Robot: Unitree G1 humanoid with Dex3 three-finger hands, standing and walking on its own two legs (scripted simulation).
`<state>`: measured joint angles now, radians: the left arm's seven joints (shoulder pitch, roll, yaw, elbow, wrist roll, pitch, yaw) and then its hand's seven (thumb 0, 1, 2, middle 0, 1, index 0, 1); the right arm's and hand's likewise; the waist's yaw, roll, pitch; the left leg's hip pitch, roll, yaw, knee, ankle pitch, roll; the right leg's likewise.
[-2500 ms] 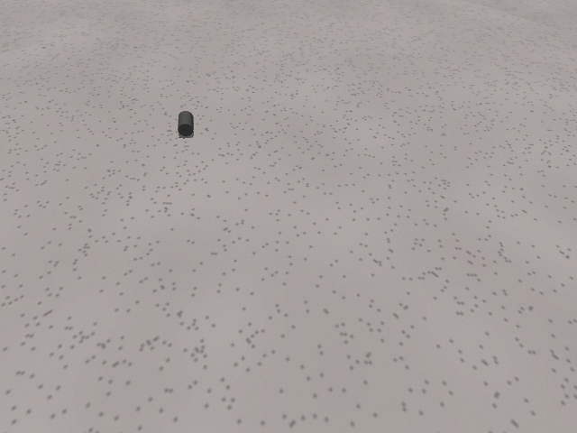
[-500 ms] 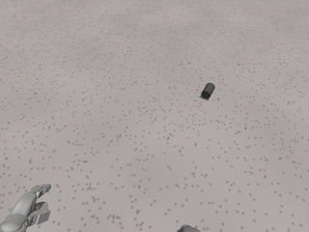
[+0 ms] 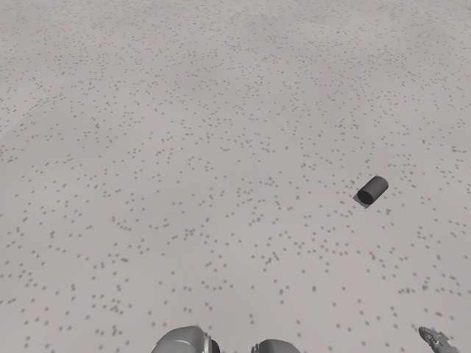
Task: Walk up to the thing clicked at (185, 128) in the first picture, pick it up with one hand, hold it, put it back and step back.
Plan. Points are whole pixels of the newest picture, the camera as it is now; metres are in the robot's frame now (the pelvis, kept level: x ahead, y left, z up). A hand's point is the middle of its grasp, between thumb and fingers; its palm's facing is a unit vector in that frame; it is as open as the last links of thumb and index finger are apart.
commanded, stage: walk up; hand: left
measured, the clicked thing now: (372, 190) +0.95 -0.57 -0.69
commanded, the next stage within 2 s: none
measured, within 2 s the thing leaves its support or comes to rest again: neither
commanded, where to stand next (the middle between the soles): +0.86 -1.02 m, yaw +46 degrees
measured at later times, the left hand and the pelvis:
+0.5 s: hand (238, 325) +0.18 +0.02 -0.10, palm faces +0.29 -0.88 -0.37, open 7.4 cm; pelvis +0.21 -0.27 +0.03, yaw +17 degrees
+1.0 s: hand (331, 246) +0.37 -0.18 -0.14, palm faces +0.40 -0.83 -0.38, open 7.4 cm; pelvis +0.39 -0.50 -0.02, yaw +29 degrees
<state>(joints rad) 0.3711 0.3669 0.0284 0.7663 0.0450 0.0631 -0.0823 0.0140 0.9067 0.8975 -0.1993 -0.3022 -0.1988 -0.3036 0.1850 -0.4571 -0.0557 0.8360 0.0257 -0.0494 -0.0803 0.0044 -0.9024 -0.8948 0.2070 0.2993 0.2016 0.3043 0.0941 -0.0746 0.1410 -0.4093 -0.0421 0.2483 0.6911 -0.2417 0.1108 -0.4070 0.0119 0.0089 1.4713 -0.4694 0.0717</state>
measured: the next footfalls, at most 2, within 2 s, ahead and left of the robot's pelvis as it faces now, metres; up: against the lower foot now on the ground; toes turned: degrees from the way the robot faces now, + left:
right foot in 0.26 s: +0.27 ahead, -0.35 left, +0.00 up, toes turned +7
left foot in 0.64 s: +0.35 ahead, -0.19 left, +0.00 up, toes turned +27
